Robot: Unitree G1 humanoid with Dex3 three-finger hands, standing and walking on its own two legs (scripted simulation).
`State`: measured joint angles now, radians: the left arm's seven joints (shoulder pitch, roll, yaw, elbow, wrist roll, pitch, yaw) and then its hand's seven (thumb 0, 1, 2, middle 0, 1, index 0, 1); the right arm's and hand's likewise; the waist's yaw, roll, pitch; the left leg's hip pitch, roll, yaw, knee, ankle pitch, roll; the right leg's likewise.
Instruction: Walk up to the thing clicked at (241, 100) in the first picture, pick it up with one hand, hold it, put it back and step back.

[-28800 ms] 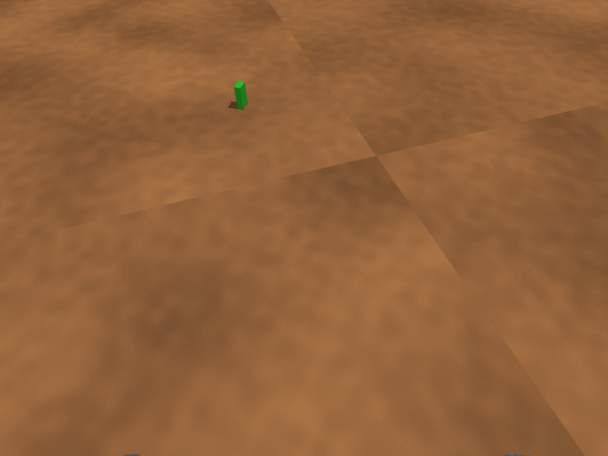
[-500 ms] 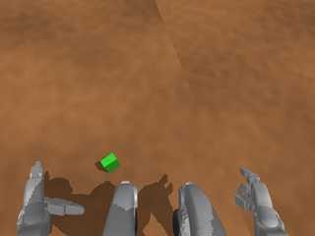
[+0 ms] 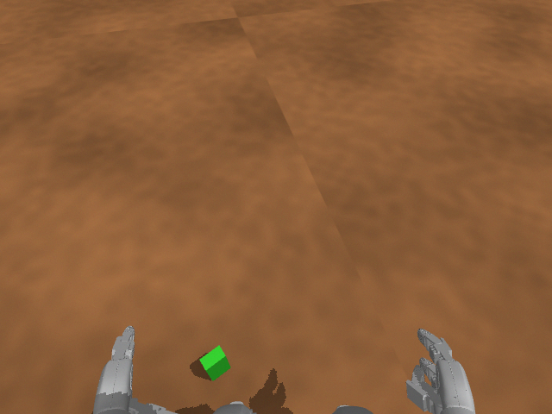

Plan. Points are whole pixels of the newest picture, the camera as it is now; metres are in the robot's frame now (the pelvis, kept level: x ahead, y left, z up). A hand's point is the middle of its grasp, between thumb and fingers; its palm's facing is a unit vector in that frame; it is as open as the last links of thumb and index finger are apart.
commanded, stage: home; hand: left
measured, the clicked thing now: (215, 363) +0.35 +0.20 -0.65
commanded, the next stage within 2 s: stand in 1.64 s
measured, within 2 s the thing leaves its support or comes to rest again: neither
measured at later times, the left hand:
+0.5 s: hand (171, 398) +0.16 +0.16 -0.05, palm faces +0.11 -0.95 -0.28, open 17.7 cm
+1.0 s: hand (175, 403) +0.15 +0.16 -0.05, palm faces +0.10 -0.96 -0.28, open 17.6 cm
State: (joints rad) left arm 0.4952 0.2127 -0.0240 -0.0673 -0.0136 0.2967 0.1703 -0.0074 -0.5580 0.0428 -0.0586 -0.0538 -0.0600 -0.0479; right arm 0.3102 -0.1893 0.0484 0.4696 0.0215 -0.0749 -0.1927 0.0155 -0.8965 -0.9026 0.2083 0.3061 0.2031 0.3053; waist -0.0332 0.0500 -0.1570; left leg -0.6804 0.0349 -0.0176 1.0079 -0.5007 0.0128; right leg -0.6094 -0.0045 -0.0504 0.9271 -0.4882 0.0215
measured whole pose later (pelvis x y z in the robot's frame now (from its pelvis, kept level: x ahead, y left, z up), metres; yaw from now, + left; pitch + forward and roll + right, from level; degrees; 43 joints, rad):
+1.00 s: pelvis -0.01 -0.02 +0.01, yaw +1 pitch +7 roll -2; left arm 0.46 0.20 -0.01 0.03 -0.01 0.26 0.12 -0.01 -0.58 0.03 -0.06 -0.05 -0.06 -0.05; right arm 0.28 -0.21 0.03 0.50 0.01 -0.12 -0.18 0.02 -0.90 -0.90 0.21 0.31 0.20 0.30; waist -0.03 0.03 -0.10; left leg -0.62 0.04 -0.03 0.94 -0.45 -0.02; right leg -0.56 0.00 -0.06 0.90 -0.46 -0.01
